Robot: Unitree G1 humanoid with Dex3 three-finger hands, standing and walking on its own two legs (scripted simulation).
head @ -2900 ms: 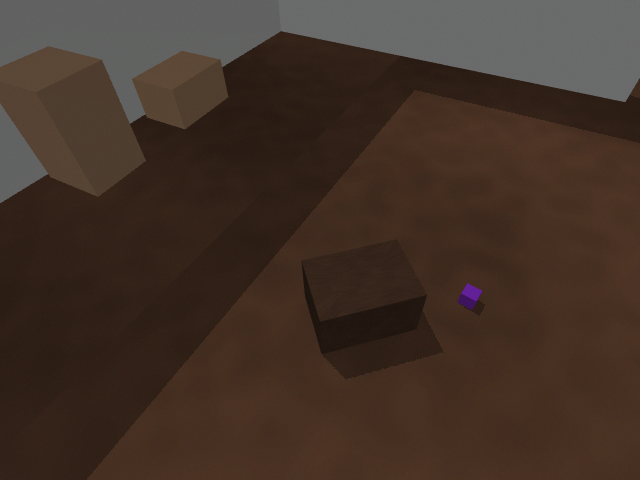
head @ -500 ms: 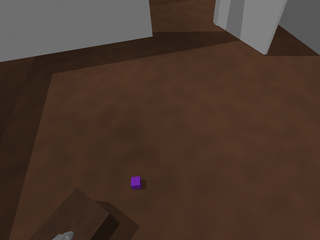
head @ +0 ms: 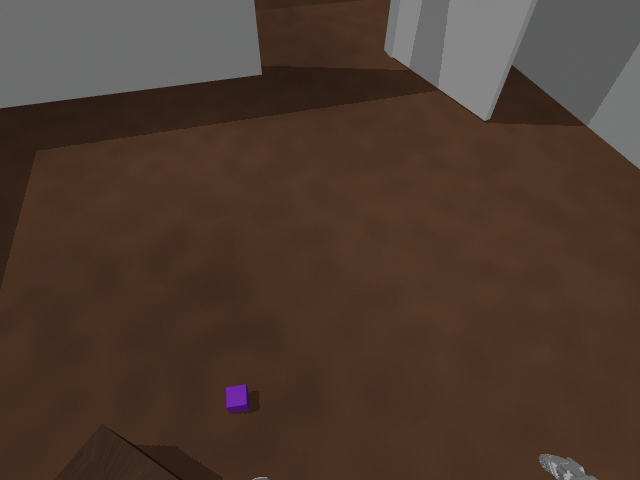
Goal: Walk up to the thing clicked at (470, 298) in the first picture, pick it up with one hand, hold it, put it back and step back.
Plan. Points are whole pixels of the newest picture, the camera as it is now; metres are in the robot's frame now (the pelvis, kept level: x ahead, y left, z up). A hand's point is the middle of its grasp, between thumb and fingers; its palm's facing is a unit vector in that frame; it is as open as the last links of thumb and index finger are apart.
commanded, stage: walk up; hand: left
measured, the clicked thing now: (237, 398) +0.44 +0.27 -0.73
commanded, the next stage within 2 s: none
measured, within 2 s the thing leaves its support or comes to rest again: neither
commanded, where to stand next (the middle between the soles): +0.07 +0.02 m, yaw +1 degrees
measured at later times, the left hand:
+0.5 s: hand out of the picture +0.14 +0.25 -0.13, palm faces -0.08 -0.93 -0.37, open 7.4 cm
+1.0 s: hand out of the picture +0.10 +0.26 -0.13, palm faces -0.08 -0.93 -0.35, open 7.4 cm
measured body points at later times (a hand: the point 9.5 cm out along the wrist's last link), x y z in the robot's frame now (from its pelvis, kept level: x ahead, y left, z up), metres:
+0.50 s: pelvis +0.01 +0.00 +0.02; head +0.03 -0.01 +0.47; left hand +0.14 +0.29 -0.10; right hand +0.08 -0.31 -0.12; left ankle +0.06 +0.12 -0.72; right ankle +0.02 -0.14 -0.72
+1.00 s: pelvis +0.02 +0.01 +0.02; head +0.04 +0.00 +0.47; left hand +0.11 +0.31 -0.11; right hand +0.09 -0.30 -0.11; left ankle +0.06 +0.12 -0.72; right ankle +0.02 -0.14 -0.72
